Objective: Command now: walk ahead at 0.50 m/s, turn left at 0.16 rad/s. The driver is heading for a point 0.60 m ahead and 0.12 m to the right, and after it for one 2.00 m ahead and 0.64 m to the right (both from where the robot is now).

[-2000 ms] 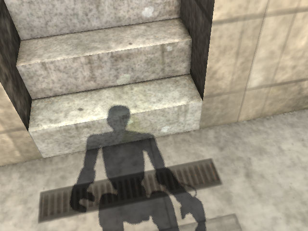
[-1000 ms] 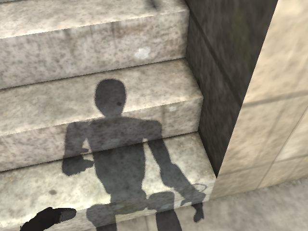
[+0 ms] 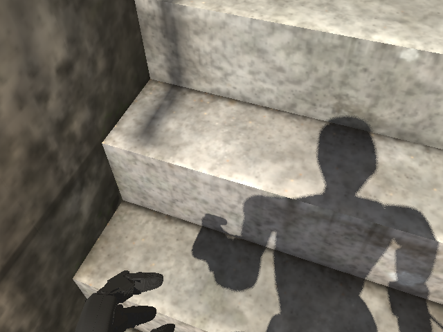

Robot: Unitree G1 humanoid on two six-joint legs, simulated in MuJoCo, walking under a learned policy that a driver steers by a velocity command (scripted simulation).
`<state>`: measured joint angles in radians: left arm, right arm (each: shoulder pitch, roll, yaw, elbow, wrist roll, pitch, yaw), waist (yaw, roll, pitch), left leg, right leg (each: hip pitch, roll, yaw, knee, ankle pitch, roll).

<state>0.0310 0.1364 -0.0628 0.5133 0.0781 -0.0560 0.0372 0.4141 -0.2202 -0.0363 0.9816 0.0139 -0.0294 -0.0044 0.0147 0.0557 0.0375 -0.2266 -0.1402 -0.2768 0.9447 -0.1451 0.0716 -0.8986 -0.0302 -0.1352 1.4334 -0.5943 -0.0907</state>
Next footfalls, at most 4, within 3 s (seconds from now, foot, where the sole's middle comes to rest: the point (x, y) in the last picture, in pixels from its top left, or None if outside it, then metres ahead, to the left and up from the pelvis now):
0.64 left None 0.29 0.27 -0.62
0.98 right None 0.13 -0.01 -0.61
1.16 left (167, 309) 0.40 0.17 -0.40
1.56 right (320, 311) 0.40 -0.15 -0.40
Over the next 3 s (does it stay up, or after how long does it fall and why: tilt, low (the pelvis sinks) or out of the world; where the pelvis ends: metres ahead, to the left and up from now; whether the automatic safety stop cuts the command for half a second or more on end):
stays up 0.72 -0.14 0.71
